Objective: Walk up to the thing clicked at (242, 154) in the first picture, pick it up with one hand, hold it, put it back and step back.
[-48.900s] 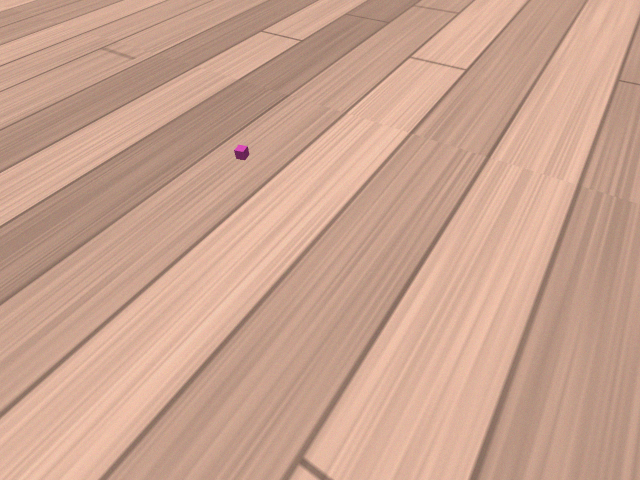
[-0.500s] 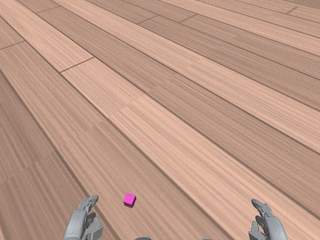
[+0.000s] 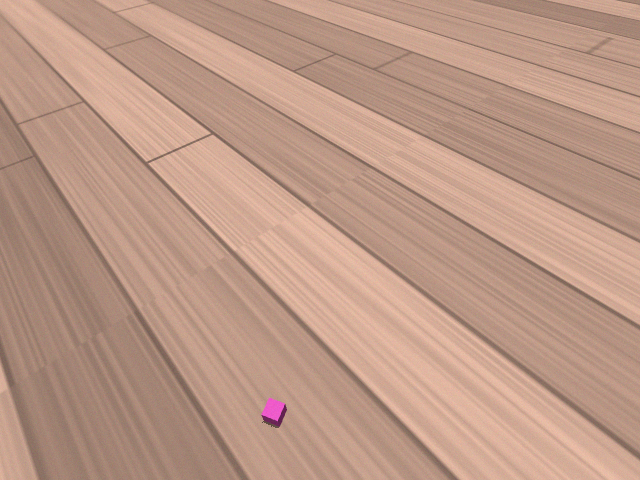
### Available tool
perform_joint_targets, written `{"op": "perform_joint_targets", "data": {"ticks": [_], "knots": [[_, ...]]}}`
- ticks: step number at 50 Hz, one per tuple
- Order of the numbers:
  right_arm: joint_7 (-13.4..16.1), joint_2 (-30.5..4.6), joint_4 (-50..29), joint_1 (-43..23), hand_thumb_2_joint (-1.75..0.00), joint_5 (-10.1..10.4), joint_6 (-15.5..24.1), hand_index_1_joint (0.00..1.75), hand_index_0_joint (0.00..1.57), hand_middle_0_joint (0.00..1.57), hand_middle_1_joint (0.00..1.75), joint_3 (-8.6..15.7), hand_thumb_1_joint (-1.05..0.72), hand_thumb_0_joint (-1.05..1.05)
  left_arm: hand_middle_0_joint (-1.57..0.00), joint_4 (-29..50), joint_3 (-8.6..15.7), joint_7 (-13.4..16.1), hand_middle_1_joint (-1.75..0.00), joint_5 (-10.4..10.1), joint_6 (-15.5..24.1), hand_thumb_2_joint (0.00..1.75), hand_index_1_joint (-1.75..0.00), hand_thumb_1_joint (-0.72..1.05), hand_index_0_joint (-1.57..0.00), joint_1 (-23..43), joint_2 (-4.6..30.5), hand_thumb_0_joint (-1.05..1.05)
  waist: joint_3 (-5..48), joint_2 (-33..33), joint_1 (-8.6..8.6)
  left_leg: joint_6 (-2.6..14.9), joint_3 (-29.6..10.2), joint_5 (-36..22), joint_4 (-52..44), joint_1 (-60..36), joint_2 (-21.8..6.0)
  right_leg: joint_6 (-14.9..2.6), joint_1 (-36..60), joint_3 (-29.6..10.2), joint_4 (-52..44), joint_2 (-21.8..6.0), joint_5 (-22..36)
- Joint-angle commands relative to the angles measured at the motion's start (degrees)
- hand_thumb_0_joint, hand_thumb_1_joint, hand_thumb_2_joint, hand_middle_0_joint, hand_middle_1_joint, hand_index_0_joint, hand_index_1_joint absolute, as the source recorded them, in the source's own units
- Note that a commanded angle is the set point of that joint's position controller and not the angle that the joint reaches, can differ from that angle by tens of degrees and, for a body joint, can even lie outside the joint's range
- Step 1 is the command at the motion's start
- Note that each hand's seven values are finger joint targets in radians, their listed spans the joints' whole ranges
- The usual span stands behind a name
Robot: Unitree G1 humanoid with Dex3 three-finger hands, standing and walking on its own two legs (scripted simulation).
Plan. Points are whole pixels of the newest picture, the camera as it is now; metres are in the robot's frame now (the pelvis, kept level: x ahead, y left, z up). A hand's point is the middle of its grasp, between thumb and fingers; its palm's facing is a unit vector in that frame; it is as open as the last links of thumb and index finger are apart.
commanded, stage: stand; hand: left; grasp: from above
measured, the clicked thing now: (274, 412) +0.45 +0.22 -0.75
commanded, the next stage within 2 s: step back in 1.96 s
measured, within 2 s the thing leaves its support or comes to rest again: neither
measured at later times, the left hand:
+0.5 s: hand out of the picture +0.03 +0.23 -0.15, palm faces +0.02 -0.94 -0.35, open 7.4 cm
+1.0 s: hand out of the picture +0.08 +0.21 -0.15, palm faces +0.02 -0.94 -0.34, open 7.4 cm
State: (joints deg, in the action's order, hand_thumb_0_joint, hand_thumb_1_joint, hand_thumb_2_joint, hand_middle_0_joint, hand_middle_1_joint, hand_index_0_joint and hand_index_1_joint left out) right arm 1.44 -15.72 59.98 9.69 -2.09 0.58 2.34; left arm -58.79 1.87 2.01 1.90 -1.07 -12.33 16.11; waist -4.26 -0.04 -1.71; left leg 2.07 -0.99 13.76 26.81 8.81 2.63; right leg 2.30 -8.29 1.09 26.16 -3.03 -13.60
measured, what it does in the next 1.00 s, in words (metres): stands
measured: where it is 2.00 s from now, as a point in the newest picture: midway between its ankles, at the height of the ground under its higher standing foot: outside the picture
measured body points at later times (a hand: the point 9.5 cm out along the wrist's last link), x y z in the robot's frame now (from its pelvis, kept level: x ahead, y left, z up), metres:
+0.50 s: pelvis -0.01 -0.02 +0.01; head -0.01 -0.02 +0.46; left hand +0.03 +0.28 -0.13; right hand +0.05 -0.31 -0.14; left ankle +0.01 +0.10 -0.74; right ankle +0.01 -0.15 -0.74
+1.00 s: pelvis +0.01 -0.04 +0.01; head +0.02 -0.05 +0.46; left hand +0.08 +0.26 -0.12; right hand +0.09 -0.32 -0.14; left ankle +0.01 +0.10 -0.74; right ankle +0.01 -0.15 -0.74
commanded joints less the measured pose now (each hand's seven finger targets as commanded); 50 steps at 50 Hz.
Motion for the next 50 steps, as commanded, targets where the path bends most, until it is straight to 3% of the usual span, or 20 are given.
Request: {"op": "perform_joint_targets", "data": {"ticks": [1, 9, 11, 16, 20, 21, 25, 30, 35, 36, 45, 50], "knots": [[0.6, -11.3, -2.2, -2.1, -0.9, 0.3, 0.8, 0.3, 0.2, 0.2, 0.3, 2.3, -0.9, 0.0, -0.2, 1.4, 2.0, 0.7, -0.3, -0.1, 1.7, 0.9, -0.3, 0.9, -0.2, 3.4, 10.1, 0.0, 1.7, -1.1, 1.0, -0.4, -7.8, -5.2, -10.0, 0.5, -7.1, -2.45, 1.5, -3.4, -5.9, -3.0, 3.9], [0.1, -11.4, -0.1, -3.0, -0.9, 0.4, 0.4, 0.3, 0.2, 0.2, 0.3, 2.3, -0.9, 0.0, -0.2, -1.5, 1.9, 0.4, -0.3, -0.1, 2.1, 0.9, -0.3, 0.9, -0.2, 3.7, 10.9, 0.0, 0.8, -0.2, 0.99, -0.59, -7.8, -0.6, -12.0, 1.0, -7.0, -2.34, 1.9, -3.7, -9.1, -3.3, 0.9], [0.0, -11.5, 0.2, -3.3, -0.9, 0.5, 0.4, 0.3, 0.2, 0.2, 0.3, 2.2, -0.9, 0.0, -0.2, -2.0, 1.8, 0.3, -0.3, -0.2, 2.2, 0.9, -0.3, 0.9, -0.2, 3.9, 11.0, 0.0, 1.5, -0.2, 1.01, -0.34, -7.5, -1.9, -11.6, -0.5, -7.3, -2.52, 1.7, -4.2, -9.6, -3.8, 2.0], [-0.2, -12.0, 0.8, -3.7, -0.9, 0.5, 0.2, 0.3, 0.2, 0.2, 0.3, 1.9, -0.9, 0.0, -0.2, -2.9, 1.7, 0.1, -0.3, -0.1, 2.1, 0.9, -0.3, 0.9, -0.2, 4.2, 11.5, 0.0, -1.0, -0.7, 0.77, -0.66, -7.9, 3.8, -13.0, 3.0, -7.2, -2.42, 1.0, -4.1, -10.3, -3.2, -2.9], [-0.4, -12.3, 1.1, -3.7, -0.9, 0.6, 0.1, 0.3, 0.2, 0.2, 0.3, 1.7, -0.9, 0.0, -0.2, -3.3, 1.8, 0.0, -0.3, -0.2, 2.2, 0.9, -0.3, 0.9, -0.2, 4.2, 11.9, 0.0, -0.7, -1.0, 0.72, -0.5, -8.0, 4.9, -12.7, 3.6, -7.4, -2.62, 1.0, -4.5, -10.7, -3.3, -4.3], [-0.3, -12.3, 1.1, -3.9, -0.9, 0.6, 0.3, 0.3, 0.2, 0.2, 0.3, 1.8, -0.9, 0.0, -0.2, -3.3, 1.8, -0.1, -0.3, -0.2, 2.3, 0.9, -0.3, 0.9, -0.2, 4.0, 12.1, 0.0, 1.5, -0.4, 0.76, -0.35, -7.6, 2.0, -12.0, 1.0, -7.4, -2.89, 1.2, -5.1, -10.8, -3.8, -2.4], [-0.4, -12.4, 1.4, -3.3, -0.9, 0.7, 0.4, 0.3, 0.2, 0.2, 0.3, 1.4, -0.9, 0.0, -0.2, -3.6, 1.7, -0.2, -0.3, -0.4, 2.4, 0.9, -0.3, 0.9, -0.2, 4.9, 12.5, 0.0, 1.2, -0.1, 1.19, -0.46, -7.3, 0.4, -11.6, 1.0, -7.5, -2.97, 0.8, -5.3, -10.9, -3.9, -2.1], [-0.2, -12.5, 1.7, -3.7, -0.9, 0.8, 0.7, 0.3, 0.2, 0.2, 0.3, 0.8, -0.9, 0.0, -0.2, -4.0, 1.7, -0.2, -0.3, -0.7, 2.7, 0.9, -0.3, 0.9, -0.2, 5.6, 12.3, 0.0, 3.2, 0.4, 1.15, -0.35, -6.8, -7.4, -10.7, -1.7, -8.0, -2.89, 2.2, -5.0, -10.7, -4.2, 4.5], [-0.1, -12.9, 2.3, -3.4, -0.9, 0.8, 0.6, 0.3, 0.2, 0.2, 0.3, 0.6, -0.9, 0.0, -0.2, -4.3, 1.9, -0.3, -0.3, -0.9, 2.6, 0.9, -0.3, 0.9, -0.2, 6.2, 12.6, 0.0, 3.1, -0.2, 1.12, -0.58, -6.4, -7.2, -11.1, -1.4, -8.1, -2.91, 3.3, -4.8, -10.8, -4.0, 5.4], [0.0, -12.9, 2.1, -3.9, -0.9, 0.9, 0.7, 0.3, 0.2, 0.2, 0.3, 0.6, -0.9, 0.0, -0.2, -4.3, 1.8, -0.3, -0.3, -0.8, 2.6, 0.9, -0.3, 0.9, -0.2, 6.0, 12.6, 0.0, 3.7, 0.3, 1.01, -0.6, -6.5, -9.7, -11.0, -2.4, -8.4, -2.93, 3.5, -4.7, -10.8, -4.2, 7.1], [0.2, -13.3, 2.4, -4.3, -0.9, 0.9, 0.9, 0.3, 0.2, 0.2, 0.3, 0.4, -0.9, 0.0, -0.2, -4.2, 2.1, -0.4, -0.3, -1.0, 2.6, 0.9, -0.3, 0.9, -0.2, 7.7, 12.8, 0.0, 5.2, -0.1, 1.2, -0.96, -5.7, -13.9, -10.6, -3.8, -8.9, -3.1, 5.1, -4.7, -10.2, -4.4, 12.7], [0.1, -13.6, 2.2, -4.8, -0.9, 1.0, 0.7, 0.3, 0.2, 0.2, 0.3, 0.4, -0.9, 0.0, -0.2, -4.1, 2.1, -0.4, -0.3, -0.9, 2.7, 0.9, -0.3, 0.9, -0.2, 8.7, 13.2, 0.0, 4.4, 0.6, 1.38, -1.14, -5.6, -12.3, -11.0, -3.2, -8.8, -2.76, 5.0, -4.7, -11.2, -4.3, 11.7]]}}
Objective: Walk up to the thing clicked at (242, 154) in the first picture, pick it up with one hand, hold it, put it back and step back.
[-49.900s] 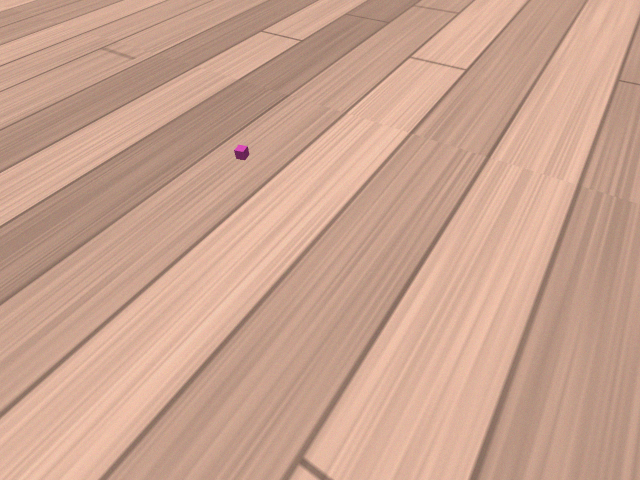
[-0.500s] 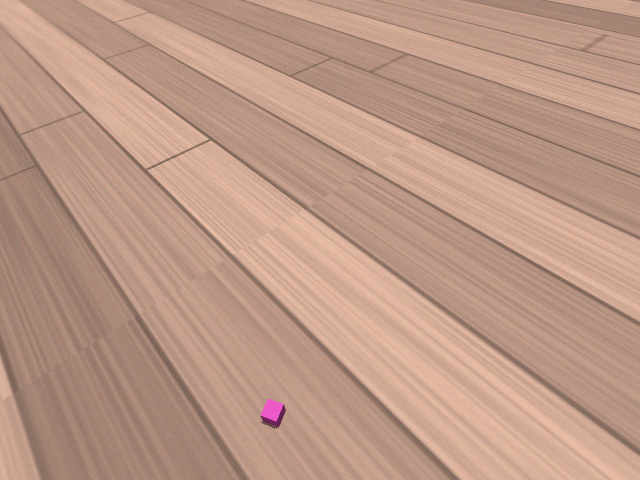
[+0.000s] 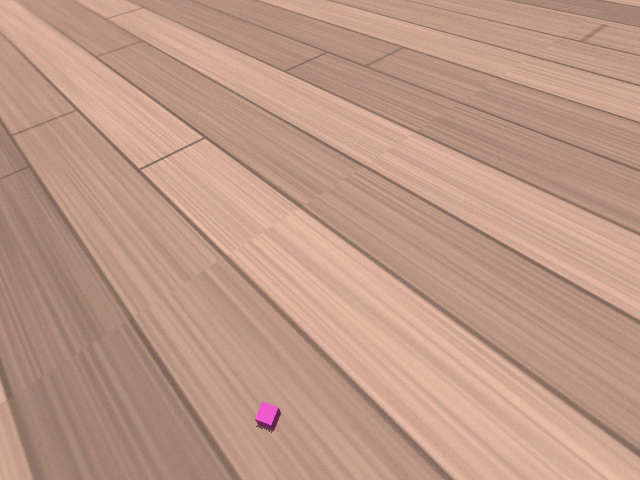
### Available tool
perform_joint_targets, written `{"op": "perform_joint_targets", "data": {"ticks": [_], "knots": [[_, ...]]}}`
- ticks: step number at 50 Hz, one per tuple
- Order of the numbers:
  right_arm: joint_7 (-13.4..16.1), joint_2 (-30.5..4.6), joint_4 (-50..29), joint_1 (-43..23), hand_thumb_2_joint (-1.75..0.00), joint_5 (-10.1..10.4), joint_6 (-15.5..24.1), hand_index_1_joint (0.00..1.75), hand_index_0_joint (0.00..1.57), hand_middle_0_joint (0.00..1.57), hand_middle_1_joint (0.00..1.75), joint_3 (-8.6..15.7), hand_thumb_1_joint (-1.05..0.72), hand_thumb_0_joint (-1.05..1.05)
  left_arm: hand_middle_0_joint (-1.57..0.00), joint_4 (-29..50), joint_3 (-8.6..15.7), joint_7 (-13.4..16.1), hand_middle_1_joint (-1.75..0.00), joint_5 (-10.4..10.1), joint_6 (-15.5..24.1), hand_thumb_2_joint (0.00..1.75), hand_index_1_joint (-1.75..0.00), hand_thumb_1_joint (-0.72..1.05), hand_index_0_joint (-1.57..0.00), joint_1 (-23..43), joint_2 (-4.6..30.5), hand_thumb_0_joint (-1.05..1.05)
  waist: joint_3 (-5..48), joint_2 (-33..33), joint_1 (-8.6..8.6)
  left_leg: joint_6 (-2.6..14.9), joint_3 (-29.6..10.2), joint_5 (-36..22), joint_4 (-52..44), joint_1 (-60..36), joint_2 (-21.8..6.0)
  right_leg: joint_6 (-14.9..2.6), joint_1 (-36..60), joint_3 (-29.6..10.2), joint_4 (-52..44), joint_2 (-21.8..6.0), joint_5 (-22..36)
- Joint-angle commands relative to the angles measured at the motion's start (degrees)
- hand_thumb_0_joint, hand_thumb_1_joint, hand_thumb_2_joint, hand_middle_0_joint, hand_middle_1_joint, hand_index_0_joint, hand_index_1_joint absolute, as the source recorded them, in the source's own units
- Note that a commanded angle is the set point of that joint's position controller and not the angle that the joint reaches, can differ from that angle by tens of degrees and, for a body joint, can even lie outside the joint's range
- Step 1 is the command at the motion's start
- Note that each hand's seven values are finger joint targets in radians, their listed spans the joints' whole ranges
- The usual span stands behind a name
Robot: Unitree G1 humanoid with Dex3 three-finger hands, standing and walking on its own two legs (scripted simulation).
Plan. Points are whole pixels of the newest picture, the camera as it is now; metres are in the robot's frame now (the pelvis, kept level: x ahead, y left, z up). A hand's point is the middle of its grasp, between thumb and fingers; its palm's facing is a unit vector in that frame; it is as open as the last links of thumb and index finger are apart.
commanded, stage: stand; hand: left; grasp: from above
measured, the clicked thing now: (268, 416) +0.44 +0.26 -0.76
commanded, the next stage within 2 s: step back in 0.96 s
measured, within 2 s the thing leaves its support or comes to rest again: neither
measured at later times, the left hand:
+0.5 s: hand out of the picture +0.08 +0.24 -0.15, palm faces +0.01 -0.94 -0.35, open 7.4 cm
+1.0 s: hand out of the picture +0.07 +0.24 -0.15, palm faces +0.01 -0.94 -0.35, open 7.4 cm
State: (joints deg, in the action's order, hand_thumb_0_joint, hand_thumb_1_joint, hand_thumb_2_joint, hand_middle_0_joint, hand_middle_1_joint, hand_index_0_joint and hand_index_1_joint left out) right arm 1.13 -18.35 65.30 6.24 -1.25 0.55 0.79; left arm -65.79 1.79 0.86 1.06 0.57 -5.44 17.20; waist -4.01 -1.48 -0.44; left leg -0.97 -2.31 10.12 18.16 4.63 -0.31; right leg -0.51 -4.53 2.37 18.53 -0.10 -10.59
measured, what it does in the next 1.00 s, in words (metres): stands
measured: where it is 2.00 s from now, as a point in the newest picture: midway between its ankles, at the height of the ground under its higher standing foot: outside the picture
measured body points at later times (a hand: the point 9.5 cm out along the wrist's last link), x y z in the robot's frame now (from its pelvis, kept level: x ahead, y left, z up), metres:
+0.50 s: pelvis +0.00 -0.01 +0.00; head +0.01 -0.02 +0.45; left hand +0.08 +0.29 -0.13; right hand +0.08 -0.30 -0.14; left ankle +0.00 +0.13 -0.75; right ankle +0.00 -0.11 -0.75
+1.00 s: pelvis +0.00 -0.01 +0.00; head +0.01 -0.02 +0.45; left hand +0.07 +0.29 -0.13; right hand +0.07 -0.31 -0.14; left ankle +0.00 +0.13 -0.75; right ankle +0.00 -0.11 -0.75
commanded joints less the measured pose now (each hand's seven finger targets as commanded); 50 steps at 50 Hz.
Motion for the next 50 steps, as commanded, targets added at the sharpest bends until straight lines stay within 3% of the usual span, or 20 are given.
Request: {"op": "perform_joint_targets", "data": {"ticks": [1, 9, 12, 14, 20, 28, 37, 43, 47, 48, 49, 50], "knots": [[0.5, -10.9, -3.2, -1.7, -0.9, 0.1, 0.8, 0.3, 0.2, 0.2, 0.3, 1.9, -0.9, 0.0, -0.2, 3.2, 2.3, 0.7, -0.3, -0.1, 1.1, 0.9, -0.3, 0.9, -0.2, 1.9, 12.2, 0.0, 4.5, 1.8, 0.1, 1.82, -4.2, -9.4, -2.2, 0.4, -6.0, -0.06, 0.9, -6.0, -3.3, -7.2, 9.3], [0.4, -11.3, -3.3, -2.2, -0.9, 0.2, 1.0, 0.3, 0.2, 0.2, 0.3, 2.0, -0.9, 0.0, -0.2, 3.3, 2.3, 0.6, -0.3, -0.2, 1.1, 0.9, -0.3, 0.9, -0.2, 2.4, 12.4, 0.0, 6.1, 1.7, 0.18, 1.69, -3.9, -11.7, -2.1, -0.4, -6.4, -0.23, 2.2, -5.7, -2.8, -7.3, 12.3], [0.3, -11.2, -3.1, -2.1, -0.9, 0.2, 0.9, 0.3, 0.2, 0.2, 0.3, 1.8, -0.9, 0.0, -0.2, 3.4, 2.2, 0.5, -0.3, -0.3, 1.1, 0.9, -0.3, 0.9, -0.2, 2.6, 12.6, 0.0, 4.0, 1.7, 0.07, 1.52, -4.1, -7.8, -3.0, 1.2, -6.2, -0.12, 1.2, -5.9, -3.8, -7.0, 8.1], [0.3, -11.2, -3.4, -2.6, -0.9, 0.2, 1.0, 0.3, 0.2, 0.2, 0.3, 1.9, -0.9, 0.0, -0.2, 3.4, 2.2, 0.5, -0.3, -0.2, 1.2, 0.9, -0.3, 0.9, -0.2, 2.4, 12.7, 0.0, 5.4, 0.9, 0.02, 1.54, -4.1, -10.2, -2.8, 0.3, -6.5, -0.34, 1.9, -5.6, -3.1, -7.3, 10.5], [0.2, -11.6, -3.2, -2.4, -0.9, 0.3, 0.9, 0.3, 0.2, 0.2, 0.3, 1.7, -0.9, 0.0, -0.2, 3.5, 1.9, 0.3, -0.3, -0.2, 1.2, 0.9, -0.3, 0.9, -0.2, 2.5, 12.8, 0.0, 3.6, 1.2, 0.11, 1.46, -4.2, -6.6, -3.4, 1.2, -6.5, -0.41, 0.4, -6.0, -4.0, -6.9, 6.0], [0.1, -12.1, -3.4, -2.0, -0.9, 0.3, 1.0, 0.3, 0.2, 0.2, 0.3, 1.9, -0.9, 0.0, -0.2, 4.1, 1.8, 0.3, -0.3, -0.3, 1.4, 0.9, -0.3, 0.9, -0.2, 2.2, 13.3, 0.0, 5.9, 1.4, 0.36, 1.76, -3.6, -9.0, -2.4, -0.2, -6.6, -0.73, 1.7, -6.5, -3.3, -7.5, 10.9], [-0.1, -12.1, -3.4, -1.3, -0.9, 0.3, 0.9, 0.3, 0.2, 0.2, 0.3, 1.7, -0.9, 0.0, -0.2, 4.1, 1.6, 0.1, -0.3, -0.2, 1.4, 0.9, -0.3, 0.9, -0.2, 1.8, 13.7, 0.0, 3.7, 1.4, 0.47, 1.62, -3.8, -5.4, -3.2, 0.9, -6.5, -0.59, -0.5, -6.8, -4.5, -6.9, 4.9], [-0.1, -12.2, -3.6, -1.5, -0.9, 0.3, 0.9, 0.3, 0.2, 0.2, 0.3, 1.5, -0.9, 0.0, -0.2, 4.3, 1.5, 0.1, -0.3, -0.3, 1.5, 0.9, -0.3, 0.9, -0.2, 1.5, 13.8, 0.0, 4.4, 1.2, 0.26, 1.64, -4.0, -6.3, -3.4, 0.9, -6.7, -0.69, 0.2, -6.4, -3.9, -6.9, 6.4], [-0.2, -12.4, -3.6, -0.8, -0.9, 0.4, 0.9, 0.3, 0.2, 0.2, 0.3, 1.4, -0.9, 0.0, -0.2, 4.5, 1.4, 0.1, -0.3, -0.4, 1.6, 0.9, -0.3, 0.9, -0.2, 1.3, 14.0, 0.0, 4.7, 1.2, 0.46, 1.66, -3.7, -7.0, -3.3, 0.7, -6.7, -0.77, 0.5, -6.7, -3.7, -7.1, 8.4], [-0.5, -14.7, -5.2, -3.2, -0.9, 0.6, -0.1, 0.3, 0.2, 0.2, 0.3, 2.3, -0.9, 0.0, -0.2, 5.0, 4.7, 0.2, -0.3, -1.3, 0.9, 0.9, -0.3, 0.9, -0.2, 1.0, 18.3, 0.0, -2.5, 2.4, 0.05, 3.15, -3.2, -13.9, 4.7, 7.3, -4.8, -1.29, -3.0, -7.8, 0.1, -7.1, 18.1], [-0.4, -13.7, -6.3, -2.6, -0.9, 1.2, -0.4, 0.3, 0.2, 0.2, 0.3, 2.5, -0.9, 0.0, -0.2, 5.6, 5.1, 0.4, -0.3, -1.5, 0.6, 0.9, -0.3, 0.9, -0.2, -0.4, 18.8, 0.0, -1.0, 3.8, 0.18, 2.81, -1.1, -13.5, 10.2, 7.6, -2.8, -3.27, -2.8, -8.5, 0.4, -8.9, 23.6], [-0.4, -12.9, -6.9, -0.8, -0.9, 1.7, -0.7, 0.3, 0.2, 0.2, 0.3, 2.4, -0.9, 0.0, -0.2, 7.0, 5.4, 0.5, -0.3, -1.4, 0.5, 0.9, -0.3, 0.9, -0.2, -0.5, 19.2, 0.0, 1.6, 5.7, 0.56, 2.49, 0.3, -10.5, 15.5, 7.6, -0.6, -6.33, -2.3, -11.4, 0.1, -11.9, 27.1]]}}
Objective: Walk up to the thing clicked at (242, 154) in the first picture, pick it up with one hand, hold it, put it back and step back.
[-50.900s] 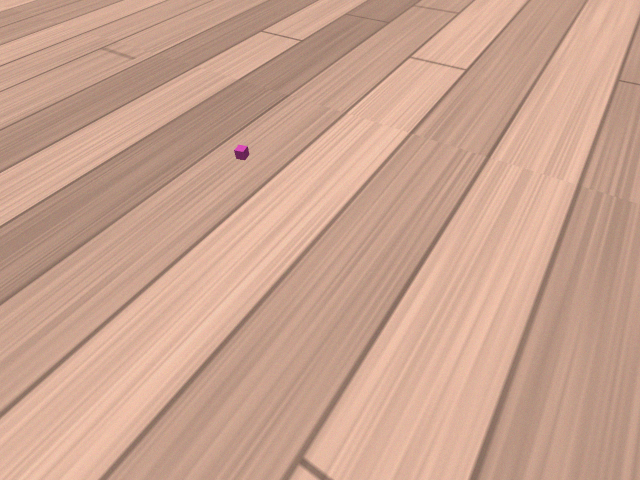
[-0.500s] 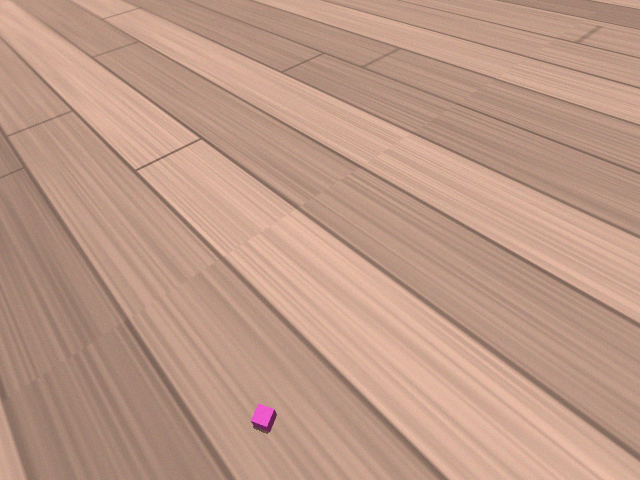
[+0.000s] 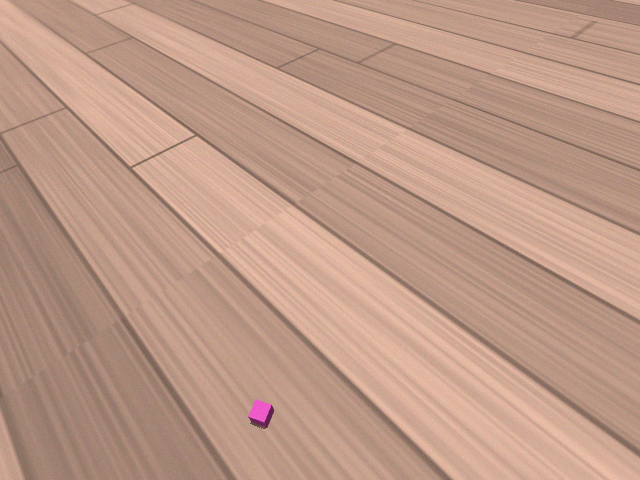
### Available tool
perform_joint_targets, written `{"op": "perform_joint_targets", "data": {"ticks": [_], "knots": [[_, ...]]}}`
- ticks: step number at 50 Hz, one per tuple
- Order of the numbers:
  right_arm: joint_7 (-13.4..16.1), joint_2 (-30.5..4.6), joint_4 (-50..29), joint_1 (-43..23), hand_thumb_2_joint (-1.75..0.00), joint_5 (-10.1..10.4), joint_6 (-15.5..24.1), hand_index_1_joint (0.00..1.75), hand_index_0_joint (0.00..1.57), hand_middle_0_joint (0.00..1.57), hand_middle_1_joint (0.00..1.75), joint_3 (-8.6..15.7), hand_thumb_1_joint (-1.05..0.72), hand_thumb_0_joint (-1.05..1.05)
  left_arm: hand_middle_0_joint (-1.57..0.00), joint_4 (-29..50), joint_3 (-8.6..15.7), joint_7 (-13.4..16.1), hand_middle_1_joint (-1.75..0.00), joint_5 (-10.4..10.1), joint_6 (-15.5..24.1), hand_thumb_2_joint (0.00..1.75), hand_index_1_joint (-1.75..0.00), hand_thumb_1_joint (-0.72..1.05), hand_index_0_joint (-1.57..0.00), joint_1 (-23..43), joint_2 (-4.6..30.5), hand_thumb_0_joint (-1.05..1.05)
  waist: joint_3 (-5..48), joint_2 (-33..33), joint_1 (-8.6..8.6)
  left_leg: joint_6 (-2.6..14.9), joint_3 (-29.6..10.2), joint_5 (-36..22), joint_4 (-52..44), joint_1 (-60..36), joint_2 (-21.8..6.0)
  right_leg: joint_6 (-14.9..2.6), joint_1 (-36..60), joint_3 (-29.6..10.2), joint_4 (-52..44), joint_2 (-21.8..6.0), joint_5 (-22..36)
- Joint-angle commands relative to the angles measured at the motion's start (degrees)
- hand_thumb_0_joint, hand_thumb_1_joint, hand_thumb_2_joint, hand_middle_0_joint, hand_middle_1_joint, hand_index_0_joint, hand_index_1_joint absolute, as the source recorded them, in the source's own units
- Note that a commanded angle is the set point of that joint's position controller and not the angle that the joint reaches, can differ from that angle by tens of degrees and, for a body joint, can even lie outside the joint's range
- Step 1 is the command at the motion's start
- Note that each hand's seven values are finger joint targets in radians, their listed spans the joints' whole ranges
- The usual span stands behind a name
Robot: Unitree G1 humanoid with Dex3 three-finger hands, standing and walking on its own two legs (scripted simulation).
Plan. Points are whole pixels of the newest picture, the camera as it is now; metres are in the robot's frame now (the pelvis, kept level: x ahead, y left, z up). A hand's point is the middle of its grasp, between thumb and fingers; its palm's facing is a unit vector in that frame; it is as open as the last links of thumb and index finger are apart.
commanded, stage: step back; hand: left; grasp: from above
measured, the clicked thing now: (261, 413) +0.44 +0.27 -0.75
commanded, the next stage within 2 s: none
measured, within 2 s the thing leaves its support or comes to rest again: neither
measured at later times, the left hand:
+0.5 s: hand out of the picture +0.05 +0.33 -0.18, palm faces -0.04 -0.93 -0.36, open 7.4 cm
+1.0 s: hand out of the picture -0.09 +0.33 -0.15, palm faces -0.01 -0.91 -0.42, open 7.4 cm
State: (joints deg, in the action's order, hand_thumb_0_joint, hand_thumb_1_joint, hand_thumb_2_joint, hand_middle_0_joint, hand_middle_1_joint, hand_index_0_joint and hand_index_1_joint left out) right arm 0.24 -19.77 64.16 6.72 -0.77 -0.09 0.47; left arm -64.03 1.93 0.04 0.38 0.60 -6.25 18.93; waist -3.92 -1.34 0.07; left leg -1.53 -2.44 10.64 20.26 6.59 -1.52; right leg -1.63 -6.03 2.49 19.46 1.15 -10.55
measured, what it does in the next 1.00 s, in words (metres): walks backwards: right foot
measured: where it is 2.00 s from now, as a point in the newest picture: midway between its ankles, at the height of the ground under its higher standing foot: outside the picture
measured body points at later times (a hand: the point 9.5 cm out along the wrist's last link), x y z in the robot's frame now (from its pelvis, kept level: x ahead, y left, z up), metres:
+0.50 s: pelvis -0.09 +0.07 -0.01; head -0.01 +0.09 +0.43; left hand +0.05 +0.38 -0.15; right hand -0.02 -0.25 -0.13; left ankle -0.05 +0.16 -0.75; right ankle -0.14 -0.08 -0.67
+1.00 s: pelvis -0.21 +0.06 -0.02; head -0.15 +0.05 +0.42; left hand -0.10 +0.37 -0.13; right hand -0.12 -0.26 -0.14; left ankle -0.24 +0.18 -0.72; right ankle -0.18 -0.07 -0.75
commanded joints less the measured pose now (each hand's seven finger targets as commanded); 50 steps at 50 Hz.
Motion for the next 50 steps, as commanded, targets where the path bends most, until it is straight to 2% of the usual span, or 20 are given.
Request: {"op": "perform_joint_targets", "data": {"ticks": [1, 2, 4, 9, 12, 13, 14, 15, 18, 23, 28, 31, 33, 34, 35, 36, 37, 40, 46, 50], "knots": [[0.5, -11.2, -6.3, 0.6, -0.9, 1.2, -0.6, 0.3, 0.2, 0.2, 0.3, 3.1, -0.9, 0.0, -0.2, 6.8, 5.6, 1.4, -0.3, -0.5, 0.3, 0.9, -0.3, 0.9, -0.2, 1.4, 18.0, 0.0, 3.8, 8.1, 0.47, 2.91, 1.2, -1.7, 19.2, 6.6, 2.8, -8.92, -0.8, -14.5, -1.5, -16.9, 27.1], [0.4, -11.1, -7.3, 0.7, -0.9, 0.9, -1.3, 0.3, 0.2, 0.2, 0.3, 3.6, -0.9, 0.0, -0.2, 8.3, 5.8, 1.5, -0.3, 0.0, 0.2, 0.9, -0.3, 0.9, -0.2, 2.2, 17.4, 0.0, 4.9, 10.1, 0.15, 3.45, 0.0, 15.4, 27.4, 9.0, 4.4, -12.21, -1.7, -16.9, -1.8, -20.1, 27.1], [0.1, -12.1, -8.8, 3.9, -0.9, 0.7, -2.3, 0.3, 0.2, 0.2, 0.3, 4.5, -0.9, 0.0, -0.2, 12.0, 5.8, 1.6, -0.3, 0.8, -0.1, 0.9, -0.3, 0.9, -0.2, 6.5, 16.6, 0.0, 5.6, 9.2, 1.81, 4.38, -4.5, 20.3, 37.9, 9.4, 3.1, -14.07, -6.5, -15.5, 0.8, -21.5, 25.5], [0.3, -11.8, -11.0, 6.5, -0.9, 0.3, -2.1, 0.3, 0.2, 0.2, 0.3, 4.7, -0.9, 0.0, -0.2, 15.4, 5.1, 2.0, -0.3, 1.5, -1.2, 0.9, -0.3, 0.9, -0.2, 6.5, 15.9, 0.0, 7.2, 10.0, 1.01, 3.28, -1.9, 14.6, 21.1, 12.9, 0.8, -9.83, -0.4, -12.1, 9.3, -17.3, 24.1], [0.4, -12.4, -11.3, 7.0, -0.9, -1.7, -0.8, 0.3, 0.2, 0.2, 0.3, 5.8, -0.9, 0.0, -0.2, 16.5, 4.5, 1.3, -0.3, 0.0, -2.9, 0.9, -0.3, 0.9, -0.2, 4.7, 14.3, 0.0, 5.7, 4.9, 1.21, 3.23, -0.6, -8.5, 1.3, 5.6, 0.3, -4.8, -5.9, -8.4, 18.2, -11.2, 14.4], [0.6, -17.5, -12.6, 5.8, -0.9, -2.7, -0.3, 0.3, 0.2, 0.2, 0.3, 6.9, -0.9, 0.0, -0.2, 17.3, 4.2, 1.2, -0.3, -0.7, -3.2, 0.9, -0.3, 0.9, -0.2, 2.9, 11.5, 0.0, 6.1, -6.1, -0.24, 6.4, -16.3, -21.4, -0.7, 3.1, -11.6, -1.39, -12.8, -5.6, 26.0, -2.7, -0.9], [0.1, -23.3, -13.9, 3.1, -0.9, -1.4, -0.2, 0.3, 0.2, 0.2, 0.3, 7.7, -0.9, 0.0, -0.2, 17.5, 4.4, 1.8, -0.3, -0.5, -3.3, 0.9, -0.3, 0.9, -0.2, 4.5, 12.3, 0.0, 6.2, -13.8, 1.32, 14.25, -23.5, -30.0, -0.6, 5.2, -17.8, -0.13, -16.6, -8.3, 35.3, 4.8, -26.4], [0.3, -22.5, -14.1, 3.8, -0.9, -1.4, 0.0, 0.3, 0.2, 0.2, 0.3, 7.9, -0.9, 0.0, -0.2, 16.6, 4.8, 2.4, -0.3, 0.3, -3.5, 0.9, -0.3, 0.9, -0.2, 6.0, 13.5, 0.0, 6.3, -10.7, 2.97, 16.38, -26.7, -26.3, -0.7, 8.5, -19.0, -0.02, -15.7, -13.6, 43.5, 5.3, -29.1], [1.5, -16.0, -15.6, -0.3, -0.9, -0.9, 0.3, 0.3, 0.2, 0.2, 0.3, 5.9, -0.9, 0.0, -0.2, 15.6, 4.8, 2.2, -0.3, -0.8, -3.6, 0.9, -0.3, 0.9, -0.2, 1.2, 13.4, 0.0, 7.7, -4.7, -1.15, 12.48, -12.2, -31.6, 5.9, -1.5, -11.1, 0.13, -23.1, -14.8, 50.3, 4.7, -19.6], [2.1, -15.1, -16.5, 4.1, -0.9, -0.7, 0.0, 0.3, 0.2, 0.2, 0.3, 6.1, -0.9, 0.0, -0.2, 17.5, 5.1, 2.0, -0.3, -0.1, -3.2, 0.9, -0.3, 0.9, -0.2, 1.5, 13.1, 0.0, 7.0, -5.3, 2.16, 15.92, -13.0, -34.1, 7.8, -7.9, -13.5, 3.26, -23.8, -12.4, 45.3, 3.3, -20.9], [2.0, -16.9, -18.2, 3.3, -0.9, -0.6, -0.3, 0.3, 0.2, 0.2, 0.3, 6.3, -0.9, 0.0, -0.2, 17.9, 5.4, 1.4, -0.3, 0.0, -2.6, 0.9, -0.3, 0.9, -0.2, -1.3, 12.9, 0.0, 8.4, -6.6, 2.47, 16.77, -13.0, -28.2, 7.8, -5.3, -15.1, 3.01, -18.0, -8.5, 33.2, 0.8, -19.6], [1.6, -17.4, -18.9, 1.4, -0.9, -0.6, -0.6, 0.3, 0.2, 0.2, 0.3, 6.3, -0.9, 0.0, -0.2, 17.0, 5.8, 0.7, -0.3, 0.3, -2.5, 0.9, -0.3, 0.9, -0.2, -3.9, 13.0, 0.0, 9.7, -7.5, 1.87, 14.21, -12.1, -17.7, 7.2, 0.4, -13.0, 1.65, -11.3, -5.1, 23.0, -0.1, -16.5], [1.3, -17.9, -19.5, -1.8, -0.9, -0.1, -1.0, 0.3, 0.2, 0.2, 0.3, 6.3, -0.9, 0.0, -0.2, 14.7, 5.8, 0.4, -0.3, 0.5, -2.2, 0.9, -0.3, 0.9, -0.2, -10.5, 12.2, 0.0, 10.7, -7.6, -1.61, 11.76, -10.0, -11.3, 8.9, 6.1, -11.8, 0.09, -3.4, -2.7, 10.8, -0.6, -7.2], [1.2, -16.5, -19.1, -1.3, -0.9, 0.4, -1.2, 0.3, 0.2, 0.2, 0.3, 5.8, -0.9, 0.0, -0.2, 14.3, 6.0, 0.5, -0.3, 0.9, -1.9, 0.9, -0.3, 0.9, -0.2, -10.9, 12.9, 0.0, 10.7, -5.6, -1.49, 8.75, -9.1, -8.3, 10.7, 9.2, -9.6, -0.91, -0.3, -4.2, 6.1, -1.3, -2.8], [1.1, -14.5, -19.5, -1.0, -0.9, 0.8, -1.2, 0.3, 0.2, 0.2, 0.3, 5.1, -0.9, 0.0, -0.2, 15.3, 6.8, 0.5, -0.3, 1.7, -1.5, 0.9, -0.3, 0.9, -0.2, -10.4, 15.8, 0.0, 9.1, 1.7, -1.09, 5.38, -6.3, -1.5, 16.3, 17.2, -5.0, -3.22, 1.4, -14.9, 3.1, -7.9, -4.5], [1.2, -12.0, -20.6, -3.2, -0.9, 1.0, -1.1, 0.3, 0.2, 0.2, 0.3, 4.7, -0.9, 0.0, -0.2, 17.1, 8.0, 0.3, -0.3, 1.2, -1.5, 0.9, -0.3, 0.9, -0.2, -7.0, 21.4, 0.0, 4.9, 14.7, -2.22, 1.97, -0.6, 14.0, 26.9, 23.4, 6.7, -11.3, -3.4, -28.0, -0.7, -18.4, 2.2], [1.7, -13.4, -20.0, -3.5, -0.9, 0.5, -1.5, 0.3, 0.2, 0.2, 0.3, 5.3, -0.9, 0.0, -0.2, 19.7, 8.2, 0.5, -0.3, 1.7, -1.3, 0.9, -0.3, 0.9, -0.2, -3.5, 23.5, 0.0, 2.0, 16.6, -3.33, 0.94, -3.7, 25.0, 40.8, 20.8, 6.7, -17.61, -13.5, -34.7, -2.6, -26.0, 5.6], [1.4, -13.6, -17.1, 3.2, -0.9, 1.2, -1.5, 0.3, 0.2, 0.2, 0.3, 5.2, -0.9, 0.0, -0.2, 21.8, 6.5, 1.3, -0.3, 1.4, -0.9, 0.9, -0.3, 0.9, -0.2, 5.1, 17.2, 0.0, 0.9, 9.3, 2.53, 1.39, -7.2, 17.3, 48.8, 20.2, 9.1, -11.06, -11.8, -16.3, 3.1, -15.4, 17.8], [1.7, -12.8, -19.1, 1.6, -0.9, 0.4, -0.7, 0.3, 0.2, 0.2, 0.3, 4.5, -0.9, 0.0, -0.2, 23.0, 6.2, 2.3, -0.3, 1.7, -1.3, 0.9, -0.3, 0.9, -0.2, -3.5, 15.6, 0.0, 5.8, 11.2, -3.01, 0.06, -3.3, 20.6, 32.7, 23.3, 5.1, -11.58, 7.0, -15.2, 10.1, -16.1, 28.7], [1.2, -11.9, -16.9, 7.5, -0.9, -0.3, -0.1, 0.3, 0.2, 0.2, 0.3, 5.2, -0.9, 0.0, -0.2, 24.2, 5.6, 1.8, -0.3, 0.5, -2.4, 0.9, -0.3, 0.9, -0.2, -0.9, 16.8, 0.0, 8.2, 10.6, 0.16, 1.83, 2.9, 6.6, 6.9, 9.5, 3.7, -7.92, 2.4, -11.3, 17.5, -13.5, 26.3]]}}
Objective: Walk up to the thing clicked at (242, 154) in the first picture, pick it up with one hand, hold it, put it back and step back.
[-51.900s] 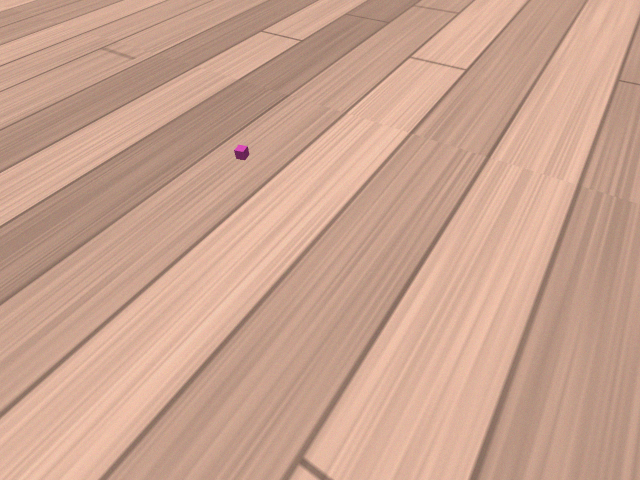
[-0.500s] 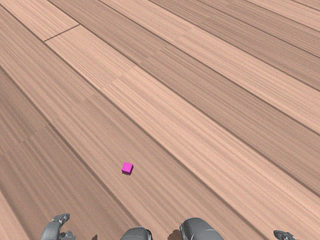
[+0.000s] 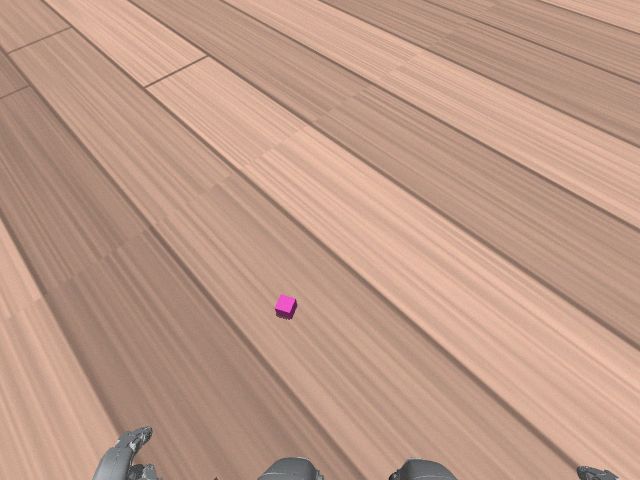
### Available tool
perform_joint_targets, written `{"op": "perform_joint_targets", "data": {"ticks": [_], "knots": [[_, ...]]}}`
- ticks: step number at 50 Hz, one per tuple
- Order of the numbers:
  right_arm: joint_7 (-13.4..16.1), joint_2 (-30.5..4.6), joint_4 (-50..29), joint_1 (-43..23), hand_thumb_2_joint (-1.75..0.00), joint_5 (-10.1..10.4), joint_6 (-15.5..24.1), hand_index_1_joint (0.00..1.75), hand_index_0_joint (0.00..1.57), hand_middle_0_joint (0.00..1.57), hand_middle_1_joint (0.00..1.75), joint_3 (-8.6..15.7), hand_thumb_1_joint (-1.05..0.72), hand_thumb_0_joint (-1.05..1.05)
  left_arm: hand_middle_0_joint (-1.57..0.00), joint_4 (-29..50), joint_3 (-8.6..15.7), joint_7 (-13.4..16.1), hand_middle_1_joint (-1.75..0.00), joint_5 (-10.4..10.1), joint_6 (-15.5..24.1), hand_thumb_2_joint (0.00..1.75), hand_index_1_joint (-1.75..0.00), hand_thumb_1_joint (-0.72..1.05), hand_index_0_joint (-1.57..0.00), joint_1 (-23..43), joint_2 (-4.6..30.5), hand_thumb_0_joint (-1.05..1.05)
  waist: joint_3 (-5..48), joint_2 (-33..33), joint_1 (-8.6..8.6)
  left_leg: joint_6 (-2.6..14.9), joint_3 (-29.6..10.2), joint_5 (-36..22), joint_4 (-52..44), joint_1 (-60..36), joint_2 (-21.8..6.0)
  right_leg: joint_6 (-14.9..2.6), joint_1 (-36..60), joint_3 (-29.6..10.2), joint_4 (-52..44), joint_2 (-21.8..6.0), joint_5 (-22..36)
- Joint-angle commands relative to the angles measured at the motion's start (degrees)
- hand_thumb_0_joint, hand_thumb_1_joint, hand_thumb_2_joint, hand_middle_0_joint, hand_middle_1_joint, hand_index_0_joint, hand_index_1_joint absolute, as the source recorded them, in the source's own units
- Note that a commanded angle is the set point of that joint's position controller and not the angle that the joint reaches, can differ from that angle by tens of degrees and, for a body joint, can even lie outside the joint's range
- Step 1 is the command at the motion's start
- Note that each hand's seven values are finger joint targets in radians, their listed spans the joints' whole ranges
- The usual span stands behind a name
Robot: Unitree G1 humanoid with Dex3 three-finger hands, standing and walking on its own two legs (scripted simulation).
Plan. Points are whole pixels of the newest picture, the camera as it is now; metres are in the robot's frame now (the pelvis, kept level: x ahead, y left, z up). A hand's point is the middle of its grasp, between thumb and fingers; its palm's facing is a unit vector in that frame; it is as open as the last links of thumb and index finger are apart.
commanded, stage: step back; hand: left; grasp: from above
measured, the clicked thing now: (286, 306) +0.65 +0.21 -0.73
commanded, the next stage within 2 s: none
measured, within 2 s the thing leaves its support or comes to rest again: neither
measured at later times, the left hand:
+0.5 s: hand out of the picture -0.08 +0.25 -0.15, palm faces -0.08 -0.91 -0.41, open 7.4 cm
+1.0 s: hand out of the picture -0.21 +0.26 -0.14, palm faces +0.01 -0.93 -0.38, open 7.4 cm
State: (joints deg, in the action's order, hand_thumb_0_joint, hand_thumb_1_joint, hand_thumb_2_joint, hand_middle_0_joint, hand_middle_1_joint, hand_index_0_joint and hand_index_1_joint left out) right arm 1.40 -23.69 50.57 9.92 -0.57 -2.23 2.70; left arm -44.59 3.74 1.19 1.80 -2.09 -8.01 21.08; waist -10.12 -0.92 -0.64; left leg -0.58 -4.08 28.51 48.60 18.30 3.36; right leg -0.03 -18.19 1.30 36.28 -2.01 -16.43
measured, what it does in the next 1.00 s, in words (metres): walks backwards: left foot, then right foot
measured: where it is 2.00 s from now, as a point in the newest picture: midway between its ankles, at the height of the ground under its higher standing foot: outside the picture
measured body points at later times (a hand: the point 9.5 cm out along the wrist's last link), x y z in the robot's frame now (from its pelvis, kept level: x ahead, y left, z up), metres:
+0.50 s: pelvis -0.17 -0.02 -0.01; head -0.12 -0.03 +0.43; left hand -0.07 +0.30 -0.12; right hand -0.05 -0.34 -0.12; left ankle -0.04 +0.11 -0.71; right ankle -0.19 -0.14 -0.73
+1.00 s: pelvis -0.34 -0.01 +0.00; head -0.29 +0.01 +0.45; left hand -0.21 +0.31 -0.12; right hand -0.25 -0.32 -0.11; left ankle -0.29 +0.10 -0.72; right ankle -0.37 -0.15 -0.64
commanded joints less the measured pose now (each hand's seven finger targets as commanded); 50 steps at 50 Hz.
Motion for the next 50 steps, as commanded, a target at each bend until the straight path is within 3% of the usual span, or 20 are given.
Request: {"op": "perform_joint_targets", "data": {"ticks": [1, 2, 3, 4, 6, 8, 16, 21, 22, 23, 24, 25, 27, 36, 39, 40, 41, 42, 46, 50], "knots": [[0.0, -8.6, -2.9, 5.5, -0.9, -0.9, 2.3, 0.3, 0.2, 0.2, 0.3, 3.5, -0.9, 0.0, -0.2, 5.2, 3.4, 0.4, -0.3, -1.1, -0.1, 0.9, -0.3, 0.9, -0.2, 1.0, 13.6, 0.0, 14.1, 7.4, 1.52, 1.16, 3.9, -21.0, -26.8, -6.4, -2.1, -7.11, 10.0, -9.5, 2.6, -8.9, 25.9], [0.1, -12.1, -3.7, 4.6, -0.9, -1.9, 2.7, 0.3, 0.2, 0.2, 0.3, 4.6, -0.9, 0.0, -0.2, 5.8, 2.9, 0.2, -0.3, -1.3, -0.4, 0.9, -0.3, 0.9, -0.2, -0.7, 11.3, 0.0, 14.3, -0.3, 0.61, 4.09, -8.8, -29.8, -27.3, -11.8, -10.9, -3.88, 0.4, -7.7, 7.4, -4.2, 13.3], [-0.6, -19.0, -5.2, 1.0, -0.9, -1.1, 2.5, 0.3, 0.2, 0.2, 0.3, 5.5, -0.9, 0.0, -0.2, 6.5, 2.9, 0.4, -0.3, -1.8, -0.2, 0.9, -0.3, 0.9, -0.2, 1.0, 10.7, 0.0, 12.9, -13.8, 0.96, 12.65, -23.3, -39.5, -28.7, -8.8, -23.0, -1.26, -6.5, -1.9, 15.5, 6.5, -13.1], [-0.5, -20.1, -5.4, 1.6, -0.9, -1.3, 2.7, 0.3, 0.2, 0.2, 0.3, 6.0, -0.9, 0.0, -0.2, 5.6, 4.1, 1.3, -0.3, -0.9, -0.3, 0.9, -0.3, 0.9, -0.2, 4.2, 12.9, 0.0, 12.6, -11.8, 4.5, 18.45, -29.0, -39.5, -29.0, -3.4, -26.8, -1.02, -5.3, -9.9, 27.2, 6.7, -22.9], [0.1, -14.5, -5.5, -2.9, -0.9, -1.0, 2.7, 0.3, 0.2, 0.2, 0.3, 4.2, -0.9, 0.0, -0.2, 3.7, 4.1, 1.1, -0.3, -1.8, -0.7, 0.9, -0.3, 0.9, -0.2, 1.4, 11.9, 0.0, 11.7, -3.9, 0.47, 14.41, -15.6, -42.9, -25.4, -5.9, -20.3, -2.02, -8.9, -14.2, 35.8, 7.6, -17.4], [0.6, -12.7, -6.2, -4.5, -0.9, -1.2, 2.6, 0.3, 0.2, 0.2, 0.3, 3.8, -0.9, 0.0, -0.2, 2.2, 4.2, 1.0, -0.3, -1.8, -0.6, 0.9, -0.3, 0.9, -0.2, -2.8, 12.3, 0.0, 10.5, -6.1, -1.09, 13.67, -10.6, -42.6, -23.6, -6.5, -18.5, -1.28, -10.0, -12.9, 38.7, 7.4, -13.4], [0.6, -12.7, -7.1, -1.2, -0.9, -1.2, 2.0, 0.3, 0.2, 0.2, 0.3, 4.3, -0.9, 0.0, -0.2, 2.3, 3.9, 0.1, -0.3, -1.0, 0.0, 0.9, -0.3, 0.9, -0.2, -3.6, 10.8, 0.0, 13.6, -9.1, 2.39, 15.57, -9.8, -38.1, -22.3, -15.1, -19.6, 2.05, -6.7, -7.6, 18.1, 4.1, -13.7], [0.0, -14.5, -8.2, -5.1, -0.9, -0.5, 0.5, 0.3, 0.2, 0.2, 0.3, 4.4, -0.9, 0.0, -0.2, -3.3, 4.5, -0.8, -0.3, -0.5, 0.5, 0.9, -0.3, 0.9, -0.2, -12.9, 10.7, 0.0, 17.0, -10.7, -1.59, 9.49, -6.2, -24.4, -18.9, -2.5, -15.5, -1.65, 10.9, -0.3, -9.6, 2.9, -0.4], [-0.2, -12.2, -8.3, -4.5, -0.9, -0.1, 0.3, 0.3, 0.2, 0.2, 0.3, 3.7, -0.9, 0.0, -0.2, -3.3, 5.1, -0.8, -0.3, 0.3, 0.8, 0.9, -0.3, 0.9, -0.2, -12.9, 12.9, 0.0, 15.2, -5.2, -1.52, 6.12, -4.7, -16.9, -15.1, 4.1, -12.2, -3.01, 12.7, -6.4, -11.9, 0.1, -1.4], [-0.1, -7.9, -9.6, -4.3, -0.9, 0.4, 0.4, 0.3, 0.2, 0.2, 0.3, 2.7, -0.9, 0.0, -0.2, -2.0, 6.5, -0.9, -0.3, 1.0, 1.0, 0.9, -0.3, 0.9, -0.2, -10.6, 18.3, 0.0, 11.5, 11.2, -1.39, 1.83, -0.8, -1.8, -2.8, 17.1, -0.8, -7.75, 11.7, -24.5, -16.3, -12.0, -4.4], [1.0, -9.0, -10.1, -7.4, -0.9, 0.0, 0.2, 0.3, 0.2, 0.2, 0.3, 3.4, -0.9, 0.0, -0.2, 1.2, 7.4, -0.7, -0.3, 1.0, 0.6, 0.9, -0.3, 0.9, -0.2, -5.7, 24.2, 0.0, 7.8, 19.1, -4.86, -0.09, -2.8, 7.5, 11.3, 13.0, 1.9, -17.41, -4.9, -35.6, -22.1, -23.4, -5.1], [1.1, -11.0, -9.0, -7.1, -0.9, -0.1, 0.1, 0.3, 0.2, 0.2, 0.3, 4.0, -0.9, 0.0, -0.2, 2.3, 6.6, -0.4, -0.3, 0.6, 0.9, 0.9, -0.3, 0.9, -0.2, -2.2, 21.7, 0.0, 4.2, 13.5, -2.64, -0.37, -7.4, 5.2, 18.0, 10.4, 0.5, -17.57, -11.3, -33.6, -22.8, -22.9, -5.1], [0.7, -10.4, -5.8, -0.7, -0.9, 0.4, 0.3, 0.3, 0.2, 0.2, 0.3, 3.6, -0.9, 0.0, -0.2, 3.5, 4.8, 0.2, -0.3, 0.6, 1.3, 0.9, -0.3, 0.9, -0.2, 6.1, 15.7, 0.0, 4.3, 7.2, 3.24, 0.32, -6.7, -1.9, 21.3, 9.8, 3.8, -10.77, -6.9, -15.1, -15.1, -12.0, 10.1], [0.3, -8.0, -5.5, 1.3, -0.9, -0.9, 1.3, 0.3, 0.2, 0.2, 0.3, 2.7, -0.9, 0.0, -0.2, 3.9, 4.6, 1.3, -0.3, 0.3, 0.4, 0.9, -0.3, 0.9, -0.2, -1.7, 14.8, 0.0, 12.1, 12.9, -2.04, -0.32, 2.0, 2.0, -5.9, 5.9, -1.5, -11.42, 14.1, -13.2, -5.9, -13.5, 27.0], [0.2, -8.5, -2.1, 8.3, -0.9, -1.0, 1.5, 0.3, 0.2, 0.2, 0.3, 3.5, -0.9, 0.0, -0.2, 4.6, 3.7, 0.7, -0.3, -0.6, -0.6, 0.9, -0.3, 0.9, -0.2, 1.2, 14.4, 0.0, 14.3, 9.1, 1.46, 1.54, 5.3, -15.0, -25.5, -6.5, -1.5, -7.6, 7.1, -10.5, -0.2, -10.9, 20.2], [0.3, -12.0, -2.3, 7.8, -0.9, -1.7, 1.5, 0.3, 0.2, 0.2, 0.3, 4.5, -0.9, 0.0, -0.2, 5.1, 2.9, 0.4, -0.3, -0.7, -0.8, 0.9, -0.3, 0.9, -0.2, 0.6, 12.0, 0.0, 13.9, 1.1, 0.94, 4.44, -6.8, -20.0, -27.0, -10.2, -9.4, -4.07, -1.5, -8.2, 5.3, -6.8, 9.8], [-0.4, -19.0, -3.8, 3.1, -0.9, -1.2, 1.2, 0.3, 0.2, 0.2, 0.3, 5.4, -0.9, 0.0, -0.2, 6.1, 2.8, 0.7, -0.3, -1.4, -0.6, 0.9, -0.3, 0.9, -0.2, 3.4, 11.3, 0.0, 12.4, -12.8, 0.97, 13.02, -22.0, -27.3, -29.4, -5.8, -22.3, -1.16, -7.7, 0.8, 14.7, 4.0, -11.4], [-0.4, -20.6, -4.8, 1.8, -0.9, -1.6, 1.5, 0.3, 0.2, 0.2, 0.3, 5.7, -0.9, 0.0, -0.2, 5.4, 4.2, 1.3, -0.3, -0.5, -0.7, 0.9, -0.3, 0.9, -0.2, 6.9, 13.6, 0.0, 10.4, -11.9, 3.98, 18.77, -28.5, -29.9, -30.7, 2.8, -26.9, -0.51, -5.1, -6.9, 27.8, 4.5, -21.5], [0.8, -13.5, -5.7, -4.5, -0.9, -1.7, 2.0, 0.3, 0.2, 0.2, 0.3, 3.4, -0.9, 0.0, -0.2, 1.3, 4.0, 0.8, -0.3, -1.6, -1.3, 0.9, -0.3, 0.9, -0.2, -1.0, 12.8, 0.0, 9.6, -4.3, -1.91, 13.79, -10.4, -38.2, -23.7, -1.2, -18.2, -1.15, -8.2, -12.1, 38.9, 7.0, -13.3], [0.4, -11.6, -4.9, -1.1, -0.9, -1.8, 2.0, 0.3, 0.2, 0.2, 0.3, 3.5, -0.9, 0.0, -0.2, 0.6, 3.6, -0.1, -0.3, -0.7, 0.1, 0.9, -0.3, 0.9, -0.2, -0.7, 11.3, 0.0, 11.6, -7.0, 1.49, 14.15, -9.4, -29.1, -23.0, -11.1, -17.1, 1.29, -8.2, -7.5, 21.4, 4.4, -14.4]]}}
